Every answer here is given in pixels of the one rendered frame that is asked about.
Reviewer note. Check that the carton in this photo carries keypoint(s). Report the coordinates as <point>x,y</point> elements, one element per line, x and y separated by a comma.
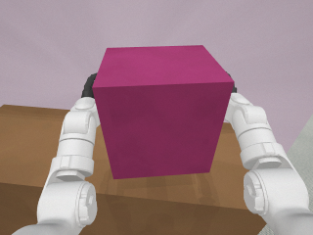
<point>161,109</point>

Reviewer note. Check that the robot left upper arm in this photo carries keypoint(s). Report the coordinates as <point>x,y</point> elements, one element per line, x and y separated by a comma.
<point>65,208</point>

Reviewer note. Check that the left robot forearm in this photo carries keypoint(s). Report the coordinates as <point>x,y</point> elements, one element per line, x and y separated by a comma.
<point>74,160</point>

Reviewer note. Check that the left robot hand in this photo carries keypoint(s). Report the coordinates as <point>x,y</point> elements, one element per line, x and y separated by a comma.
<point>88,91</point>

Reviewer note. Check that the robot right upper arm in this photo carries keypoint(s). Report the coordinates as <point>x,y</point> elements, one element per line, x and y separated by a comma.
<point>278,195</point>

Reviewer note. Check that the right robot hand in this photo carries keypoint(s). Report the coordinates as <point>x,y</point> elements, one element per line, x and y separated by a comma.
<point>234,90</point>

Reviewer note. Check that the pedestal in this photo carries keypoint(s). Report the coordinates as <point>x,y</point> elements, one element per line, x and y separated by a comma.
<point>209,203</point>

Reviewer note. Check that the right robot forearm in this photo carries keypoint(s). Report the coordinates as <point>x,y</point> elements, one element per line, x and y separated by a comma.
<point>259,148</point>

